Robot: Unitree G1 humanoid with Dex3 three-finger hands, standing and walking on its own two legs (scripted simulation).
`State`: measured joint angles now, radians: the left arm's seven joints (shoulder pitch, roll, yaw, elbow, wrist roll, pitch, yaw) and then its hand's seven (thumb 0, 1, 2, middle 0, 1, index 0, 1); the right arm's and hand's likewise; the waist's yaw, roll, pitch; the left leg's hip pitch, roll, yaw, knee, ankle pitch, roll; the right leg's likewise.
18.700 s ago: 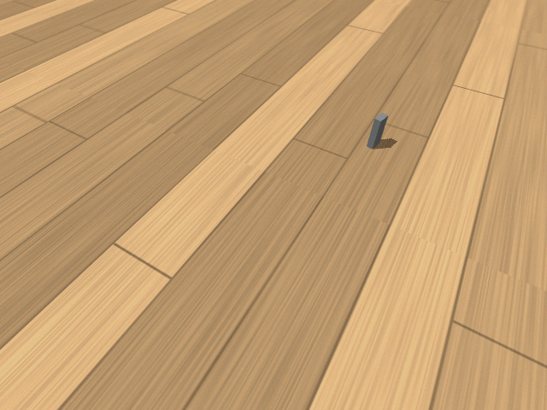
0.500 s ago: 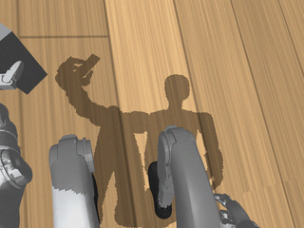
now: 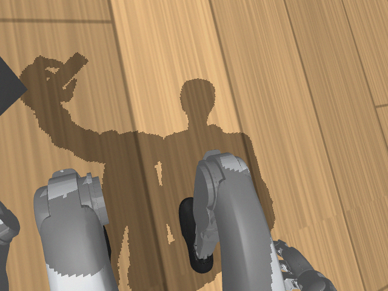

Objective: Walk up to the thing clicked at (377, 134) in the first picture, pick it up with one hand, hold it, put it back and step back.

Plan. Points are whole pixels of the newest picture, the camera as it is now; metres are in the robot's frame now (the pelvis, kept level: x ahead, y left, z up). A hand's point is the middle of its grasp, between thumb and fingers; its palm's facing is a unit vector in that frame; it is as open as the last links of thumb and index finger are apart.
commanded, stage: crouch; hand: left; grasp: from the side
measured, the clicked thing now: out of the picture +0.49 +0.33 -0.11
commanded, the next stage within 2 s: lower in 0.10 s
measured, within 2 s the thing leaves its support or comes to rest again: neither
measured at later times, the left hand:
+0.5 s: hand out of the picture +0.48 +0.34 -0.13, palm faces +0.47 -0.88 -0.07, open 8.7 cm
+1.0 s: hand out of the picture +0.49 +0.34 -0.16, palm faces +0.48 -0.87 -0.07, open 8.7 cm
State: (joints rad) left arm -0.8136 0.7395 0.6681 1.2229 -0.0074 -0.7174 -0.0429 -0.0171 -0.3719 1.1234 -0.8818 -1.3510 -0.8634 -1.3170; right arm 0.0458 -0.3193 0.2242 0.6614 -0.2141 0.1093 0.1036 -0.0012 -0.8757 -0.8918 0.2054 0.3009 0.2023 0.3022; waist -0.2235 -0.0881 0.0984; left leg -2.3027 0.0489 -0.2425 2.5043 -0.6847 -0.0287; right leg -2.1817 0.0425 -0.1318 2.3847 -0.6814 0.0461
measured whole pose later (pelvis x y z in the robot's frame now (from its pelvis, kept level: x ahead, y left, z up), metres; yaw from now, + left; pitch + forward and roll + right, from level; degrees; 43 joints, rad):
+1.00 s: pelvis +0.00 +0.01 -0.02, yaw -5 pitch +19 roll -15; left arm -0.84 1.00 0.69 1.44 -0.01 -0.85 -0.01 -0.02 -0.38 1.12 -0.89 -1.33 -0.88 -1.30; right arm -0.08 -0.38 0.45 0.55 -0.31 0.14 0.11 0.00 -0.88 -0.89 0.21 0.30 0.20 0.30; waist -0.30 -0.22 0.28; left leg -2.27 0.05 -0.35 2.61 -0.72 -0.03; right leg -2.13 0.08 -0.21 2.41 -0.67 0.07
